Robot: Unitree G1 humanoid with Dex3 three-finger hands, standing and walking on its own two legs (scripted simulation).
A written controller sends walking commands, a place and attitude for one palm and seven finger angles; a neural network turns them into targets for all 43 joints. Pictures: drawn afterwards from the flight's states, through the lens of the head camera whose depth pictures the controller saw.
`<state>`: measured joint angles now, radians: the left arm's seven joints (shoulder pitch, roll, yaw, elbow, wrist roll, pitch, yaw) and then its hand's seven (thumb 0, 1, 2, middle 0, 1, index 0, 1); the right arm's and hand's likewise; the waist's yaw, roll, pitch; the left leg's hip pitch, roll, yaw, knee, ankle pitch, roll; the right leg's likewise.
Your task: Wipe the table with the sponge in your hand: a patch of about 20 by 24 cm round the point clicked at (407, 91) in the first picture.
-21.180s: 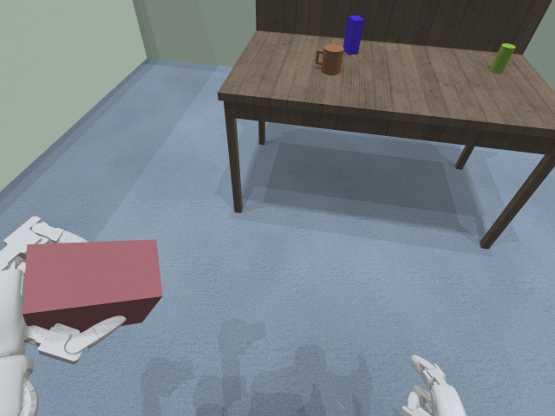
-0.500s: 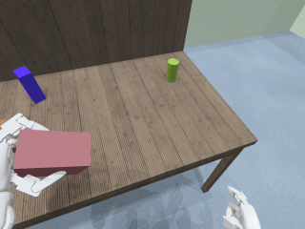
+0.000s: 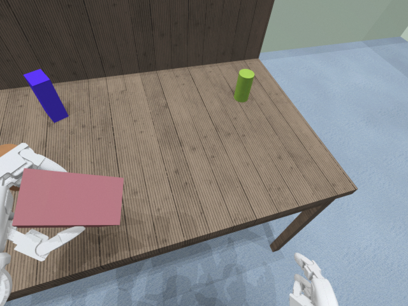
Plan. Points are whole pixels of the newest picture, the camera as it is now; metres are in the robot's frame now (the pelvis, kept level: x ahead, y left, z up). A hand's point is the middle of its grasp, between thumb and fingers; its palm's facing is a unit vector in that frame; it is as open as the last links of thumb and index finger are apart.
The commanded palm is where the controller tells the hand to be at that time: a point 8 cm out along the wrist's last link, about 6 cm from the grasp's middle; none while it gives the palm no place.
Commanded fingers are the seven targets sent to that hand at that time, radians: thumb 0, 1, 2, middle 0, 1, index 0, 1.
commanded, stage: come to a stop and stand still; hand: left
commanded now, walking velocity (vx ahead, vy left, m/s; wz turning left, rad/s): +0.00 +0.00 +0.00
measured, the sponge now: (83, 203) +0.23 +0.21 +0.12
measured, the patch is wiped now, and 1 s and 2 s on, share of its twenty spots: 0.00 0.00 0.00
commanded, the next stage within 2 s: look again from close up in 0.22 s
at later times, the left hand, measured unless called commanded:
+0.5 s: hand (47, 190) +0.23 +0.25 +0.15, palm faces +0.36 -0.86 -0.37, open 10.4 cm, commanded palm +0.17 +0.28 +0.18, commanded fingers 0.00 0.10 1.30 -1.20 -1.60 -1.20 -1.60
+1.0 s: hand (60, 210) +0.21 +0.23 +0.14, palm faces +0.27 -0.78 -0.57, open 10.4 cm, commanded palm +0.16 +0.27 +0.17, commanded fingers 0.00 0.10 1.30 -1.20 -1.60 -1.20 -1.60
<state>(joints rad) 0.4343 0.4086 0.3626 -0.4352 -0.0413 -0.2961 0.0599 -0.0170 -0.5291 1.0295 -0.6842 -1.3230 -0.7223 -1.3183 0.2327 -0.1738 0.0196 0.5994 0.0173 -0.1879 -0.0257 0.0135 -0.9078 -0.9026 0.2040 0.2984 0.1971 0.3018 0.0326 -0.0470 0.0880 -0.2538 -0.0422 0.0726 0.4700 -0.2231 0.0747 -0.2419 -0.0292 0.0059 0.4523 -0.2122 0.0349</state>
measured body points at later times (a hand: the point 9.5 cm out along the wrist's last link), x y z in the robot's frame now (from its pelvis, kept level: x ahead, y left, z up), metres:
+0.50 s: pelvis +0.01 +0.00 +0.00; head +0.05 +0.03 +0.45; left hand +0.21 +0.29 +0.17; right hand +0.20 -0.22 -0.06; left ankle +0.02 +0.07 -0.74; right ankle +0.02 -0.15 -0.74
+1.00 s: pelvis -0.01 -0.03 -0.01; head -0.01 -0.04 +0.44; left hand +0.19 +0.27 +0.18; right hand +0.20 -0.24 -0.08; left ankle +0.02 +0.07 -0.74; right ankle +0.01 -0.15 -0.74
